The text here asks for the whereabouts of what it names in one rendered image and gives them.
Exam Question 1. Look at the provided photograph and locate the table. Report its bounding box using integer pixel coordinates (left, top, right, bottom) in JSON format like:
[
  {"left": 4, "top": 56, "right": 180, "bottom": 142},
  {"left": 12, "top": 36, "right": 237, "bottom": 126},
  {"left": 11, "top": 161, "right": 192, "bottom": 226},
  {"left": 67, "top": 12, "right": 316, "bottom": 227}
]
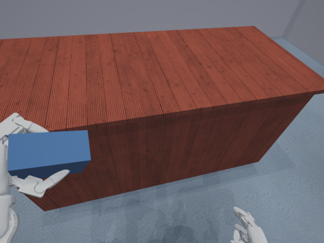
[{"left": 0, "top": 26, "right": 324, "bottom": 211}]

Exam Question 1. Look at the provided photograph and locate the sponge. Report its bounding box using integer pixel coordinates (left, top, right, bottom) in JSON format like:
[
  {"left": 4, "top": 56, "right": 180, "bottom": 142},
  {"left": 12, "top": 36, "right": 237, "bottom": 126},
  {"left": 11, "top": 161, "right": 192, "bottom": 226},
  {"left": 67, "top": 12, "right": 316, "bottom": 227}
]
[{"left": 8, "top": 130, "right": 91, "bottom": 180}]

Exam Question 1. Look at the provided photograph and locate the robot left forearm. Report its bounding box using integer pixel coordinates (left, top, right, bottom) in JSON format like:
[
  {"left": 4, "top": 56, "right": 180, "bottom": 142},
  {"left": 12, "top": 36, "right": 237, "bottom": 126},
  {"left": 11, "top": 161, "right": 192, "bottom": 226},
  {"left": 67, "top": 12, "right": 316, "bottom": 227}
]
[{"left": 0, "top": 194, "right": 20, "bottom": 243}]

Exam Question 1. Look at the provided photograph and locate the robot right hand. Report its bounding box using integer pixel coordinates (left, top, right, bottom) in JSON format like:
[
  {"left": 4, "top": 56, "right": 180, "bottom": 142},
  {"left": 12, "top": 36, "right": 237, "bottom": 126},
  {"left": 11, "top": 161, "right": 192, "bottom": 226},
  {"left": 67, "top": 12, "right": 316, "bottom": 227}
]
[{"left": 231, "top": 207, "right": 268, "bottom": 243}]

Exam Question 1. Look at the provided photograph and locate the robot left hand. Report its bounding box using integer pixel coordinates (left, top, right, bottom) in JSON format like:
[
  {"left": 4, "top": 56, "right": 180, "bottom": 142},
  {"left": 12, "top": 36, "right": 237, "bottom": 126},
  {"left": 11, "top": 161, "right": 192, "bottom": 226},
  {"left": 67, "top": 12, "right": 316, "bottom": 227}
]
[{"left": 0, "top": 113, "right": 70, "bottom": 198}]

